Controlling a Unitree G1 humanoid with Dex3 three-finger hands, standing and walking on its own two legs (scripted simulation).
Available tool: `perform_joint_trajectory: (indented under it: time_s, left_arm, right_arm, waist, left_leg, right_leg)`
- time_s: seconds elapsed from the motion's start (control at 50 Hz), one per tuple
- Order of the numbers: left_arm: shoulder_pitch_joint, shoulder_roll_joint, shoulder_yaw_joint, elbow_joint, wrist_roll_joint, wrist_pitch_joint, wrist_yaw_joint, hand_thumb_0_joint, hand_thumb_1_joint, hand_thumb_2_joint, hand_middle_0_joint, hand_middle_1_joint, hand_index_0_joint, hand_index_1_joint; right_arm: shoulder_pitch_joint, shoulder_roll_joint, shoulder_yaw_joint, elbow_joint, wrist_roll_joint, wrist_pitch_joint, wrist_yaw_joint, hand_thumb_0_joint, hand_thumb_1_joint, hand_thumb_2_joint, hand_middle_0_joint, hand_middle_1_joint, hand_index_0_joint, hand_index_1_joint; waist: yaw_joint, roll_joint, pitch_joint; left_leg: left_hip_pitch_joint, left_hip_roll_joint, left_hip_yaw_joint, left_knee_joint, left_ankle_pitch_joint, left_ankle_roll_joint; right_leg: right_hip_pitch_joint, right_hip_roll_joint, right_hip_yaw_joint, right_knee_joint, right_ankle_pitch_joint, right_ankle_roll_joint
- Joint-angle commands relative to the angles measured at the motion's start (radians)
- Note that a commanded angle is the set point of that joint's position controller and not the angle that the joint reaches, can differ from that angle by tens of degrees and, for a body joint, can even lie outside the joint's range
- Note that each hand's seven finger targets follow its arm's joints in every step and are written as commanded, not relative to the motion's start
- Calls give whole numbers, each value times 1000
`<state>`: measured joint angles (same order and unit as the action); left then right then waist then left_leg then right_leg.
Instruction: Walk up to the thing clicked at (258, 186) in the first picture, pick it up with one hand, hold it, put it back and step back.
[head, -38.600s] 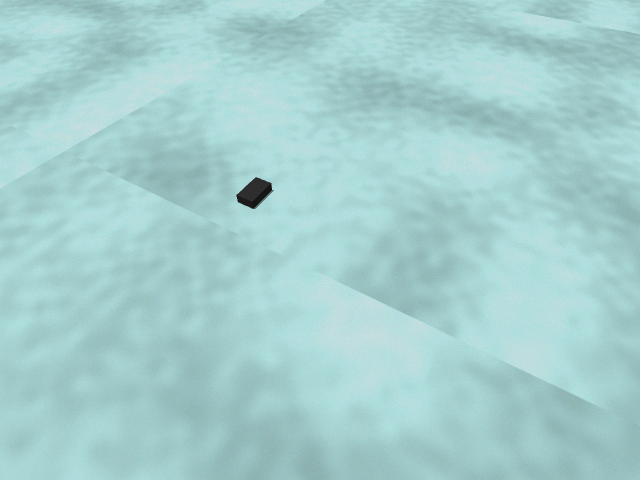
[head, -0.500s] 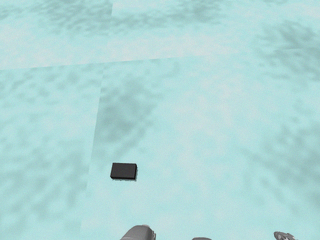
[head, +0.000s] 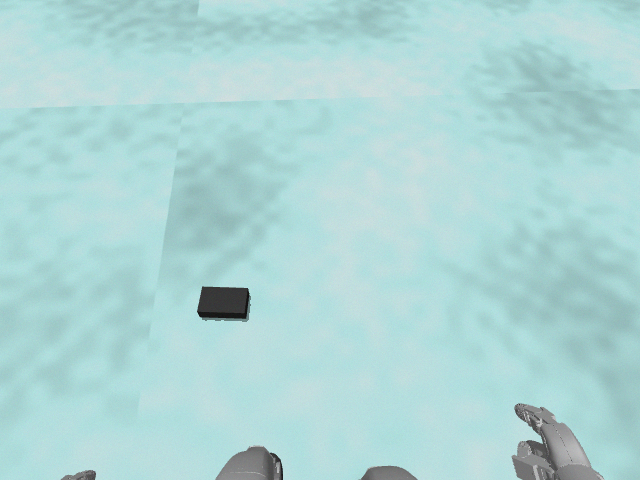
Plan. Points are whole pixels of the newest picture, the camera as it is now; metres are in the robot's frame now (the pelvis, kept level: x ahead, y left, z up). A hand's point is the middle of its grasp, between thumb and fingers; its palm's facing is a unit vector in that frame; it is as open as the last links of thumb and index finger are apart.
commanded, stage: step back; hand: left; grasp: from above
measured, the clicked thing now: (224, 302) +0.67 +0.31 -0.73
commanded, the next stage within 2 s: none
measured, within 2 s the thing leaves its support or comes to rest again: neither
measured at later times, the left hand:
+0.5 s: hand out of the picture -0.05 +0.27 -0.14, palm faces +0.11 -0.91 -0.39, open 7.4 cm
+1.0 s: hand out of the picture -0.31 +0.25 -0.13, palm faces +0.04 -0.91 -0.41, open 7.4 cm
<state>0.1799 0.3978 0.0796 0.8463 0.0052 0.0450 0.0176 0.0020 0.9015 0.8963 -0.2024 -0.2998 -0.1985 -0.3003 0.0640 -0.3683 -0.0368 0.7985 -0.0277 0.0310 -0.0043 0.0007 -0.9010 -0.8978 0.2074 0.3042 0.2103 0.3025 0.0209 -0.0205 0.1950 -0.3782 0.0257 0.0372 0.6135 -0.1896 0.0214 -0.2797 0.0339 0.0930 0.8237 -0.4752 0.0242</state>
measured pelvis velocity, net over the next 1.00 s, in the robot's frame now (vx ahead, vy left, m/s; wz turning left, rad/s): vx -0.33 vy -0.02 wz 0.00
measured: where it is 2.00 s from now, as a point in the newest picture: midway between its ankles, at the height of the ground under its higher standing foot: outside the picture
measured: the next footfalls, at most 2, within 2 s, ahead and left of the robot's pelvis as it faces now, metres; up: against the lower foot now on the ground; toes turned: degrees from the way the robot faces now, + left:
right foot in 0.04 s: +0.01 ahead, -0.13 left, +0.00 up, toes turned +3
left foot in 0.46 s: -0.16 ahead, +0.10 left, +0.00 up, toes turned +5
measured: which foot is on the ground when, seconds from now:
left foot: down 0.00-0.08, up 0.10-0.44, down 0.46-0.92, up 0.94-1.00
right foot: up 0.00-0.02, down 0.04-0.50, up 0.52-0.84, down 0.86-1.00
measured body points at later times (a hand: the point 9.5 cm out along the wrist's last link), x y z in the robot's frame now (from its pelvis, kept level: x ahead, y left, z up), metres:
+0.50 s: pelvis -0.18 -0.01 -0.01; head -0.11 +0.01 +0.43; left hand -0.05 +0.32 -0.12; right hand -0.09 -0.32 -0.13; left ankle -0.20 +0.10 -0.72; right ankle -0.03 -0.13 -0.72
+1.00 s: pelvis -0.33 -0.02 +0.01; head -0.30 -0.04 +0.45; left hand -0.31 +0.30 -0.11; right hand -0.20 -0.32 -0.12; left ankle -0.26 +0.11 -0.68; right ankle -0.33 -0.14 -0.72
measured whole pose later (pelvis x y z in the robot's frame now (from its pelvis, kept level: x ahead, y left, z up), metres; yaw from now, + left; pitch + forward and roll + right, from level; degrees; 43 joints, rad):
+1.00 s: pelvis -0.33 -0.02 +0.01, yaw +0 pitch -3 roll +1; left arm 0.27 0.36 0.06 0.94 0.05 0.03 0.00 0.00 0.90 0.90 -0.20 -0.30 -0.20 -0.30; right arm 0.13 -0.38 -0.05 0.89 -0.02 0.07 0.00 0.00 -0.90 -0.90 0.20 0.30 0.21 0.30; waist 0.06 0.03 0.11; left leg -0.46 -0.05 -0.06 0.90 -0.44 0.00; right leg -0.22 0.01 0.05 0.63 -0.36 -0.03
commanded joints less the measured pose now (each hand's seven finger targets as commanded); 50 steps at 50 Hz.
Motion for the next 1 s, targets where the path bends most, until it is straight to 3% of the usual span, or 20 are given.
perform_joint_trajectory:
  time_s: [0.0, 0.02, 0.04, 0.06, 0.08, 0.16, 0.28, 0.42, 0.44, 0.46, 0.48, 0.5, 0.58, 0.68, 0.74, 0.84, 0.86, 0.9, 0.92, 0.98]
  left_arm:
    - [158, 156, 52, -11, 18, -36, 2, 0, 900, 900, -200, -300, -200, -300]
    - [170, 183, 61, -3, 31, -40, 2, 0, 900, 900, -200, -300, -200, -300]
    - [157, 245, 77, -19, 46, -44, 1, 0, 900, 900, -200, -300, -200, -300]
    - [63, 358, 100, -60, 39, -35, -3, 0, 900, 900, -200, -300, -200, -300]
    - [-26, 374, 100, -104, 41, -37, 2, 0, 900, 900, -200, -300, -200, -300]
    - [-163, 197, 72, -130, 35, -41, 10, 0, 900, 900, -200, -300, -200, -300]
    - [18, 184, 73, -119, 37, -31, 25, 0, 900, 900, -200, -300, -200, -300]
    - [-99, 236, 60, -153, 15, -3, 21, 0, 900, 900, -200, -300, -200, -300]
    - [-88, 208, 48, -154, 12, 3, 18, 0, 900, 900, -200, -300, -200, -300]
    - [-89, 165, 36, -164, 7, 2, 17, 0, 900, 900, -200, -300, -200, -300]
    - [-150, 190, 53, -166, 2, 0, 29, 0, 900, 900, -200, -300, -200, -300]
    - [-167, 211, 66, -150, 19, 1, 36, 0, 900, 900, -200, -300, -200, -300]
    - [-10, 190, 65, -63, -3, 13, 20, 0, 900, 900, -200, -300, -200, -300]
    - [10, 152, 40, -65, 16, -19, 22, 0, 900, 900, -200, -300, -200, -300]
    - [-15, 158, 30, -66, 17, -36, 17, 0, 900, 900, -200, -300, -200, -300]
    - [175, 165, 33, 57, 29, -50, 3, 0, 900, 900, -200, -300, -200, -300]
    - [165, 206, 50, 62, 40, -52, 1, 0, 900, 900, -200, -300, -200, -300]
    - [51, 360, 81, 5, 54, -47, -2, 0, 900, 900, -200, -300, -200, -300]
    - [-51, 352, 77, -29, 53, -49, 0, 0, 900, 900, -200, -300, -200, -300]
    - [-95, 212, 50, -38, 44, -65, 6, 0, 900, 900, -200, -300, -200, -300]
  right_arm:
    - [20, -276, -87, -58, 11, 11, -8, 0, -900, -900, 200, 300, 200, 300]
    - [12, -253, -81, -59, 22, 14, -7, 0, -900, -900, 200, 300, 200, 300]
    - [11, -209, -70, -72, 28, 12, -5, 0, -900, -900, 200, 300, 200, 300]
    - [-26, -192, -72, -80, 29, 16, -16, 0, -900, -900, 200, 300, 200, 300]
    - [-5, -240, -90, -65, 20, 22, -24, 0, -900, -900, 200, 300, 200, 300]
    - [164, -200, -70, 23, 30, 10, -20, 0, -900, -900, 200, 300, 200, 300]
    - [133, -187, -53, -4, 12, -5, -31, 0, -900, -900, 200, 300, 200, 300]
    - [318, -212, -76, 73, 3, 3, -14, 0, -900, -900, 200, 300, 200, 300]
    - [307, -231, -83, 67, -4, 3, -13, 0, -900, -900, 200, 300, 200, 300]
    - [277, -301, -97, 50, -26, 1, -10, 0, -900, -900, 200, 300, 200, 300]
    - [176, -390, -109, 15, -23, 6, 0, 0, -900, -900, 200, 300, 200, 300]
    - [124, -398, -111, -2, -28, 0, -2, 0, -900, -900, 200, 300, 200, 300]
    - [-7, -243, -69, -28, -34, -10, -17, 0, -900, -900, 200, 300, 200, 300]
    - [107, -212, -74, -10, -5, -6, -16, 0, -900, -900, 200, 300, 200, 300]
    - [141, -237, -84, -7, -10, -1, -10, 0, -900, -900, 200, 300, 200, 300]
    - [28, -274, -87, -26, 2, 20, -3, 0, -900, -900, 200, 300, 200, 300]
    - [39, -239, -78, -25, 5, 18, -1, 0, -900, -900, 200, 300, 200, 300]
    - [-40, -208, -74, -41, 13, 13, -13, 0, -900, -900, 200, 300, 200, 300]
    - [-11, -244, -91, -20, 5, 15, -16, 0, -900, -900, 200, 300, 200, 300]
    - [82, -202, -71, 48, 21, -3, -2, 0, -900, -900, 200, 300, 200, 300]
  waist:
    - [6, 208, -303]
    - [13, 159, -290]
    - [12, -46, -242]
    - [50, -271, -166]
    - [30, -263, -78]
    - [-78, -122, -137]
    - [44, -161, -236]
    - [-51, -159, -303]
    - [-53, -68, -277]
    - [-49, 153, -257]
    - [-66, 284, -212]
    - [-80, 275, -150]
    - [37, 102, -106]
    - [-34, 189, -215]
    - [-76, 203, -283]
    - [17, 169, -296]
    - [9, 85, -279]
    - [65, -257, -147]
    - [26, -249, -36]
    - [-28, -94, -61]
  left_leg:
    - [159, 171, -214, -79, 137, 144]
    - [54, 140, -213, -54, 23, 90]
    - [-120, 18, -174, 92, -166, 24]
    - [-112, -144, -127, 365, -394, -25]
    - [-52, -94, -221, 536, -411, -41]
    - [-108, -181, -229, 585, -235, -34]
    - [-179, -101, -168, 359, -360, -66]
    - [184, -63, -26, -130, -117, 3]
    - [192, -12, -120, -201, -86, 26]
    - [219, 192, -408, -264, 4, 99]
    - [60, 336, -554, -329, 40, 236]
    - [-105, 386, -632, -373, -18, 299]
    - [1, 169, -260, -276, 105, 139]
    - [395, 192, -236, -151, 344, 214]
    - [418, 218, -243, -151, 242, 226]
    - [156, 195, -207, -116, -54, 145]
    - [35, 146, -188, -59, -138, 91]
    - [-67, -70, -133, 293, -395, -25]
    - [3, -25, -204, 419, -359, -35]
    - [-29, -117, -182, 416, -233, -29]
  right_leg:
    - [136, -10, -100, -387, 217, -38]
    - [178, -37, -40, -392, 244, -61]
    - [166, -199, 238, -450, 156, -120]
    - [-100, -414, 476, -582, 62, -287]
    - [-287, -480, 553, -624, 41, -335]
    - [-52, -200, 67, -448, 396, -148]
    - [296, -295, 134, -361, 571, -235]
    - [75, -281, 90, -273, 452, -158]
    - [-1, -226, 62, -213, 329, -114]
    - [-172, -105, -22, -32, 131, -64]
    - [-197, 33, -64, 191, -160, -37]
    - [-143, 39, 45, 368, -187, -31]
    - [-226, 89, 103, 502, 23, -48]
    - [-287, 38, 41, 235, -25, 23]
    - [-175, -8, -27, 2, -52, 22]
    - [143, -6, -103, -416, 160, -56]
    - [191, -47, 8, -418, 124, -90]
    - [-151, -411, 481, -604, -200, -287]
    - [-339, -459, 514, -656, -305, -307]
    - [-156, -246, 148, -510, 58, -200]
